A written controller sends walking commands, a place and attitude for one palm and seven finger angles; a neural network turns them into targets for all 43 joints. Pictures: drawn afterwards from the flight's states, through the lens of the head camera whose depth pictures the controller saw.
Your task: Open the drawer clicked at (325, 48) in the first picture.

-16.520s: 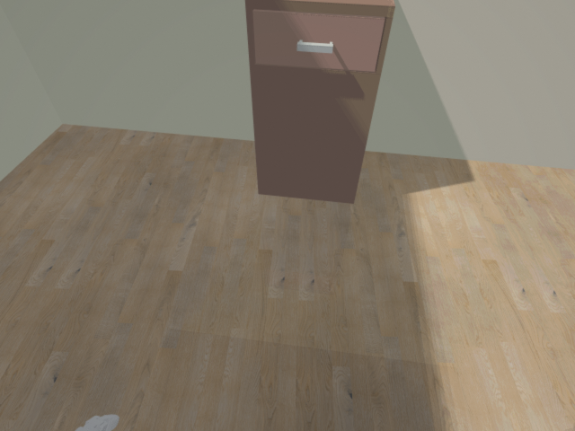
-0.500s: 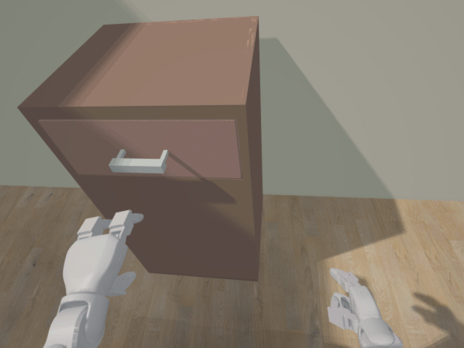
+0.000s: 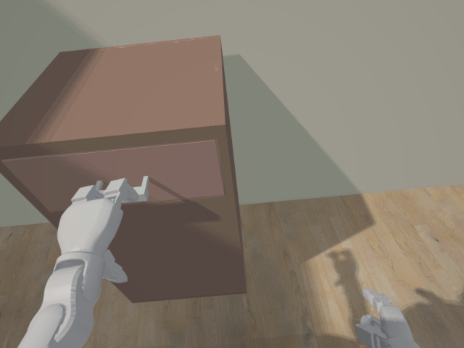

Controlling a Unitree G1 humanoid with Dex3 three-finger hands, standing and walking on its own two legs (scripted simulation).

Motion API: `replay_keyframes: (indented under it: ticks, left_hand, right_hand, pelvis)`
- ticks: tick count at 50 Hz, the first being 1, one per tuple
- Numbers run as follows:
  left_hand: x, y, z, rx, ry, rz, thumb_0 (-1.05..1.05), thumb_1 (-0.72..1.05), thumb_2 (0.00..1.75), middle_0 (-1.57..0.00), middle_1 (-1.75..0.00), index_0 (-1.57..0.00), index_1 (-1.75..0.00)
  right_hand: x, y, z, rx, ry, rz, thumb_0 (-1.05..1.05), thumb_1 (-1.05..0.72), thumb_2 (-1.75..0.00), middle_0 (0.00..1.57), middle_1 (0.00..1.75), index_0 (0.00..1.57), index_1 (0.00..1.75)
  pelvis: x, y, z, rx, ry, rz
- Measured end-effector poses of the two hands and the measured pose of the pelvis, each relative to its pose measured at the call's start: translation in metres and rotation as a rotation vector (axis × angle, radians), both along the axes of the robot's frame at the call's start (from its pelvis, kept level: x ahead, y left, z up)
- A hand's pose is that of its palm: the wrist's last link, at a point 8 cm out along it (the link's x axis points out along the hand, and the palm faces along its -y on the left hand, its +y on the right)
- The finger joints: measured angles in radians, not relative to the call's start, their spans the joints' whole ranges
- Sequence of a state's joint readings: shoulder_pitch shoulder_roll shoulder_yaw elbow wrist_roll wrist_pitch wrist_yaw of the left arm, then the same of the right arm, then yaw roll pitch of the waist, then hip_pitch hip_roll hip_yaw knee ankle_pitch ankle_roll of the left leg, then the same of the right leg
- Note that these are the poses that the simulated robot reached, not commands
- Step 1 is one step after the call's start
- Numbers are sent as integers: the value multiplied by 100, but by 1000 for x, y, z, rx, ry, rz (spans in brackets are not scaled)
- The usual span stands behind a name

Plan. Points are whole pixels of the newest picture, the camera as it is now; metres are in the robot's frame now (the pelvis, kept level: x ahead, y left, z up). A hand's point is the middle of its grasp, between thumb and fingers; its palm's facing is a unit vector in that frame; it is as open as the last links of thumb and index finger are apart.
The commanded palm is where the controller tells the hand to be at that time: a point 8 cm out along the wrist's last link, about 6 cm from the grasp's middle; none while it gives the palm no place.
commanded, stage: raise the hand with hooked fingers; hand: left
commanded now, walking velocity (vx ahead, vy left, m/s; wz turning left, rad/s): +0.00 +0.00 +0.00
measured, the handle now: (120, 189) +0.43 +0.30 +0.02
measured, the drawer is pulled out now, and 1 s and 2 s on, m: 0.00 0.00 0.00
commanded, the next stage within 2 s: move the hooked fingers above the handle in 0.64 s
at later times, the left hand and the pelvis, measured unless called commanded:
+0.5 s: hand (69, 228) +0.27 +0.29 +0.11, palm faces +0.04 -0.11 -0.99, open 13.8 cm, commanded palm +0.24 +0.30 +0.19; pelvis -0.04 +0.06 +0.01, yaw +1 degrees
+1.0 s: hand (69, 220) +0.28 +0.28 +0.12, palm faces +0.09 -0.05 -0.99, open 13.8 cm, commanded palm +0.25 +0.29 +0.17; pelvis -0.05 +0.02 +0.01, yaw +2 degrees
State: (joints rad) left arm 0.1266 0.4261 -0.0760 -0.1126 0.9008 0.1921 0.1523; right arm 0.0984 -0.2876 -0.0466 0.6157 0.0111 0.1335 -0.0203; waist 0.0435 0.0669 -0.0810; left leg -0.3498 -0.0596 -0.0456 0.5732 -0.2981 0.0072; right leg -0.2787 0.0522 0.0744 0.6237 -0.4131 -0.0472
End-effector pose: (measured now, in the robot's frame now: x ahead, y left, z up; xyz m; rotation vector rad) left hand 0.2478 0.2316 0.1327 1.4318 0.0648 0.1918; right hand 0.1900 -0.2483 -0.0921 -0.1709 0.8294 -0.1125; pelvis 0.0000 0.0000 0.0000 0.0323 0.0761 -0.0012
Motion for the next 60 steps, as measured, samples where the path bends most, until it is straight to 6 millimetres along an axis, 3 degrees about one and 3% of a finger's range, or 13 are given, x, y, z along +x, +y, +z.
replay_keyframes:
  ticks: [4, 10, 14, 18, 23, 29, 34, 39, 45, 54, 60]
  left_hand:
    - [6, 12, 23, 33, -71, -31, -1, -44, 32, -32, -117, -32, -117]
    - [19, 50, 50, 47, -87, 72, -1, -48, 30, -32, -120, -32, -119]
    - [24, 65, 56, 40, -33, 92, -1, -49, 30, -32, -120, -32, -120]
    - [20, 66, 46, 21, 37, 31, -1, -49, 30, -32, -120, -32, -120]
    - [4, 59, 29, 14, 71, -86, -1, -49, 30, -32, -120, -32, -120]
    - [-15, 69, 44, 47, -57, -94, -1, -49, 30, -33, -121, -33, -120]
    - [-18, 84, 52, 50, -85, 24, -1, -49, 30, -32, -121, -32, -120]
    - [-20, 68, 40, 29, -2, 22, -1, -49, 30, -32, -121, -32, -120]
    - [-11, 42, 30, 58, 37, -77, -1, -49, 30, -32, -121, -32, -120]
    - [10, 62, 45, 89, 4, 45, -1, -49, 30, -32, -121, -32, -120]
    - [20, 61, 24, 77, 128, 54, -1, -49, 30, -32, -121, -32, -120]
  right_hand:
    - [11, 30, 10, 25, -47, 36, 1, -90, -90, 20, 30, 20, 30]
    - [13, 74, 16, 74, -59, 95, 1, -90, -90, 20, 30, 20, 30]
    - [3, 93, 16, 82, -39, 121, 1, -90, -90, 20, 30, 20, 30]
    - [-13, 99, 14, 78, -15, 124, 1, -90, -90, 20, 30, 20, 30]
    - [-38, 96, 9, 47, 31, 118, 1, -90, -90, 20, 30, 20, 30]
    - [-60, 89, -3, 22, 95, 118, 1, -90, -90, 20, 30, 20, 30]
    - [-66, 86, -7, 37, 107, 113, 1, -90, -90, 20, 30, 20, 30]
    - [-60, 83, -1, 47, 56, 107, 1, -90, -90, 20, 30, 20, 30]
    - [-49, 72, 9, 24, 0, 104, 1, -90, -90, 20, 30, 20, 30]
    - [-50, 41, 2, 3, 38, 76, 1, -90, -90, 20, 30, 20, 30]
    - [-53, 17, -7, -26, 93, 49, 1, -90, -90, 20, 30, 20, 30]
  pelvis:
    - [-5, 12, 2, -12, -21, 3]
    - [-15, 29, 5, -24, -45, 16]
    - [-22, 39, 6, -30, -55, 22]
    - [-27, 47, 8, -35, -60, 17]
    - [-33, 54, 8, -39, -65, 13]
    - [-43, 55, 8, -42, -66, 25]
    - [-49, 52, 9, -38, -68, 29]
    - [-51, 46, 9, -34, -78, 29]
    - [-52, 34, 9, -29, -90, 26]
    - [-42, 14, 9, -28, -65, 33]
    - [-30, 6, 7, -24, -40, 36]
